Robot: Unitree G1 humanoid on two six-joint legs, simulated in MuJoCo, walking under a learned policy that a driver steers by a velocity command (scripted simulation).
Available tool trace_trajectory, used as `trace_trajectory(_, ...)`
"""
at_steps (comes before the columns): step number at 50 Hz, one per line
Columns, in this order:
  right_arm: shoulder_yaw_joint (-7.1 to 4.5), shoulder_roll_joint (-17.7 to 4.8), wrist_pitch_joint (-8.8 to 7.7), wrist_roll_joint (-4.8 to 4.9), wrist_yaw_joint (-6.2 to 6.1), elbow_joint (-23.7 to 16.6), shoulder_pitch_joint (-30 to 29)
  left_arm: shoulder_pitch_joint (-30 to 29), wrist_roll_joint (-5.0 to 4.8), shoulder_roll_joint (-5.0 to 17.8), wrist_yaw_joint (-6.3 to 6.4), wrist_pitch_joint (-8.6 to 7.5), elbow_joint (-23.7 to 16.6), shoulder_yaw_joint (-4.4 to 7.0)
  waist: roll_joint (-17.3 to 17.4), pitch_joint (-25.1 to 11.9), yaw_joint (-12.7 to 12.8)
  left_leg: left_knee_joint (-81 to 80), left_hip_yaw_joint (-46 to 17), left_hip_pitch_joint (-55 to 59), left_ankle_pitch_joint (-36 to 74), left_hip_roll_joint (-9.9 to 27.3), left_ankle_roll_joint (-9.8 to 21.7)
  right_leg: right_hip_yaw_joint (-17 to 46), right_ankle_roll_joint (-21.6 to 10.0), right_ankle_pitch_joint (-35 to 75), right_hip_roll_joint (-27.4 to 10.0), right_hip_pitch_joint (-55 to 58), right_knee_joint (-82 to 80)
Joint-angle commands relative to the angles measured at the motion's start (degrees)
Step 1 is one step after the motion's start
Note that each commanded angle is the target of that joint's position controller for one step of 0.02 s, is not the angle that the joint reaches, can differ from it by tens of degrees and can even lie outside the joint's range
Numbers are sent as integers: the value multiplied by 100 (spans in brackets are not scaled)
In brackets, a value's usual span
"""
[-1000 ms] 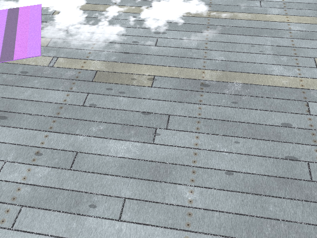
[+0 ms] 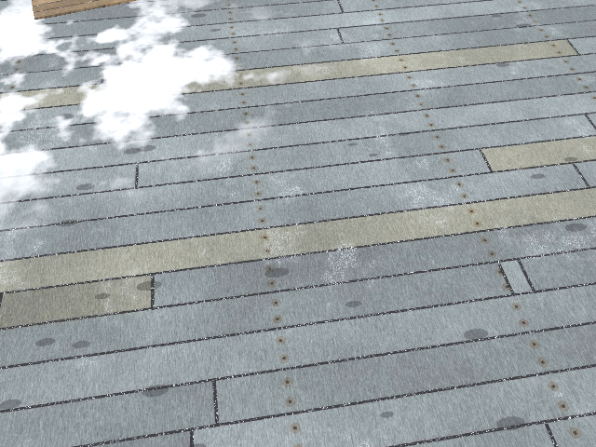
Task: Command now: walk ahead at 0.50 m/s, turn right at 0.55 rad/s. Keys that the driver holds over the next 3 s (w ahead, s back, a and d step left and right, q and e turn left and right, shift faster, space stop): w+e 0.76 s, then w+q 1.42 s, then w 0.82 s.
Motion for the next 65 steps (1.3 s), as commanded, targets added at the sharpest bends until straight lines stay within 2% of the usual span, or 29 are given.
trace_trajectory(1,-118,-583,47,-163,54,-508,78,342,-101,538,85,-99,-173,105,93,-149,-127,-345,-418,-1341,279,400,-186,2069,-937,1770,-1625,988,-1660)
trace_trajectory(5,-105,-530,268,-194,117,-800,-459,760,-113,835,66,-231,-119,154,-151,-111,-66,-1156,-196,-1514,779,379,-444,1768,-845,2421,-1299,766,-1748)
trace_trajectory(9,-74,-567,282,-151,142,-1162,-1427,1270,-103,860,58,-191,-102,157,-360,-50,309,-2235,-172,-1919,1596,258,-485,1895,-596,2464,-1188,1208,-1662)
trace_trajectory(14,6,-611,204,-93,185,-1535,-2291,1659,-35,955,120,-161,-141,170,-429,-24,619,-3275,-229,-1993,1857,-18,-363,2248,-563,2703,-1331,1930,-1319)
trace_trajectory(17,-15,-796,126,-57,166,-1580,-2036,1412,4,1109,187,-173,-269,206,-521,-67,370,-3927,-362,-1148,1609,-164,-175,2474,-345,3012,-1458,1917,-980)
trace_trajectory(19,-126,-1060,54,-40,66,-1243,-881,1042,6,1233,143,-212,-386,232,-436,-543,-167,-4262,-245,549,1255,-452,26,2349,-83,3978,-1209,1507,63)
trace_trajectory(20,-197,-1248,-20,-93,-14,-1071,-46,954,-42,1149,83,-253,-426,209,-133,-1056,-594,-4502,-506,1822,1310,-95,198,2086,49,3483,-831,966,1264)
trace_trajectory(21,-278,-1696,-29,-231,-120,-1075,833,1141,-76,589,53,-290,-627,56,642,-2007,-769,-4566,-2018,3120,316,1442,427,1580,128,1065,-428,183,2979)
trace_trajectory(22,-366,-2041,53,-265,-88,-1130,395,1915,-228,390,59,-246,-769,18,2058,-2313,-114,-5459,-4753,3755,32,2472,1086,1124,263,-2182,261,-1431,4163)
trace_trajectory(23,-279,-1408,120,-155,-56,-1242,-62,1665,-4,843,112,-130,-531,59,828,-1463,-30,-5528,-4455,2929,-835,2223,1019,1172,215,-1629,-348,-1840,4569)
trace_trajectory(24,-156,-938,127,-103,-39,-1278,-403,1220,36,862,44,-97,-559,75,252,-744,-37,-5636,-3392,2114,-679,1896,893,1074,246,-1064,-543,-1760,4361)
trace_trajectory(25,-108,-786,118,-119,-21,-1226,-508,1038,33,741,-5,-74,-599,53,131,-424,32,-5784,-2605,1626,46,1615,781,1008,300,-809,-706,-1623,4129)
trace_trajectory(28,-103,-798,-28,-44,-2,-995,-246,965,119,591,-145,104,-662,24,587,-246,140,-6016,-1385,1108,1480,1274,673,849,400,-611,-908,-1370,3882)
trace_trajectory(31,-145,-861,-138,11,39,-872,-62,491,117,527,-225,170,-871,-4,534,-206,132,-6206,-769,1321,2100,1297,755,800,464,-175,-1018,-1897,3733)
trace_trajectory(36,-165,-883,-109,-11,48,-681,198,-450,90,367,-322,146,-1215,-95,453,6,-17,-6277,182,1536,2552,1102,678,520,561,815,-1077,-2239,2541)
trace_trajectory(39,-174,-946,-99,-9,33,-556,448,-1046,110,235,-392,107,-1419,-182,439,140,-200,-6287,478,1566,2669,1131,622,248,470,1090,-1050,-1852,1485)
trace_trajectory(42,-170,-1042,-24,-10,39,-299,797,-1256,152,240,-344,78,-1477,-214,454,258,-245,-6199,450,1921,3165,1277,660,51,305,548,-849,-1461,768)
trace_trajectory(44,-174,-1174,61,15,36,-145,876,-1126,205,329,-269,26,-1425,-190,512,137,-112,-5658,401,2284,4607,1299,672,-160,140,11,-663,-1023,409)
trace_trajectory(45,-173,-1238,93,21,35,-86,874,-707,229,388,-227,-31,-1284,-158,544,-128,99,-5034,406,2374,5432,1249,636,-204,49,-110,-499,-464,187)
trace_trajectory(46,-148,-1214,123,64,35,-59,808,197,278,474,-171,-118,-963,-102,389,-639,536,-3999,558,2100,5459,1044,528,-217,-69,254,-385,712,-295)
trace_trajectory(47,-66,-992,101,107,56,-218,752,1170,406,857,-81,-176,-697,19,11,-1376,908,-2569,585,989,3789,810,425,670,-271,-6,-1257,2347,-327)
trace_trajectory(48,120,-196,79,232,151,-554,1136,1427,421,1522,14,-185,-711,158,-1436,-2218,697,-502,617,-1255,-783,-170,150,3442,-898,147,-3315,4158,-666)
trace_trajectory(49,-100,-921,154,135,41,-457,779,1454,165,1504,81,-137,-742,206,-687,-2234,890,207,-357,-1552,-964,-276,222,3753,-920,600,-3347,3600,-983)
trace_trajectory(50,-133,-912,149,145,45,-542,437,1007,101,1166,92,-150,-670,99,-524,-1367,623,145,-572,-1690,-487,1,290,2674,-712,909,-2999,2885,-1055)
trace_trajectory(51,-98,-765,129,143,67,-486,413,696,80,764,68,-198,-627,-11,-456,-773,400,-269,-496,-1583,-143,190,286,2025,-454,1098,-2687,2150,-1319)
trace_trajectory(53,-124,-660,277,-13,120,-283,638,337,37,384,82,-277,-589,-123,-627,-335,70,-638,-445,-1107,208,320,193,1205,-82,1085,-2247,1300,-1717)
trace_trajectory(57,-155,-433,452,-53,266,-355,336,501,-7,487,110,-462,-412,-77,-483,-106,-86,-743,-379,-1380,840,343,93,523,-97,1290,-2176,1080,-2141)
trace_trajectory(62,-127,-366,457,-71,342,-666,-605,809,18,430,137,-474,-189,-84,-409,215,36,-1738,-255,-1980,1770,371,14,-199,-113,1525,-2086,1298,-2220)
trace_trajectory(65,-55,-307,435,-97,411,-894,-1212,982,19,543,165,-465,-78,-61,-426,338,182,-2667,83,-1759,2116,286,118,-564,-67,1843,-2126,1462,-2166)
